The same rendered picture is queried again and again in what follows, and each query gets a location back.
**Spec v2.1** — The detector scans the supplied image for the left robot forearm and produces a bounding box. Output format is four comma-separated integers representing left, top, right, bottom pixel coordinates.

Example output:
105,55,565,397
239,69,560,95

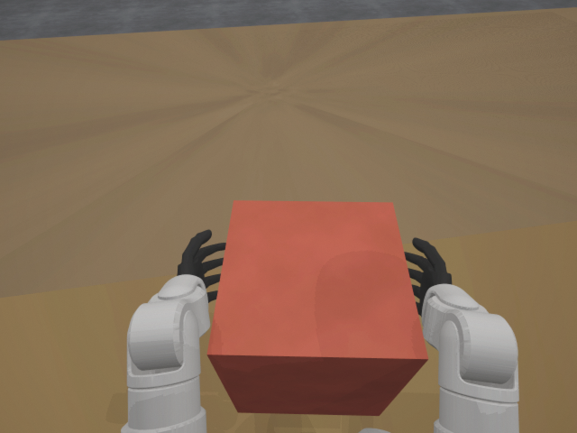
121,274,210,433

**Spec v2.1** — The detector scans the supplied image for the right robot forearm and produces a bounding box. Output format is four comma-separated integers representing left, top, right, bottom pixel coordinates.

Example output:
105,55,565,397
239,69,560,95
422,284,519,433

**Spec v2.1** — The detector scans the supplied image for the right robot hand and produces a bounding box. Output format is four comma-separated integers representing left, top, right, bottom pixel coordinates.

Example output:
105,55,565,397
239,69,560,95
404,238,452,317

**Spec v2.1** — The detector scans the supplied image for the left robot hand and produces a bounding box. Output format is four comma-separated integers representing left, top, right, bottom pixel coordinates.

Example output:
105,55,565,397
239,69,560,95
177,230,226,303

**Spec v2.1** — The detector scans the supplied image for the carton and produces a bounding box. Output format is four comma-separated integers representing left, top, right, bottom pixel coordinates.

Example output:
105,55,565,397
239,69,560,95
207,200,428,416

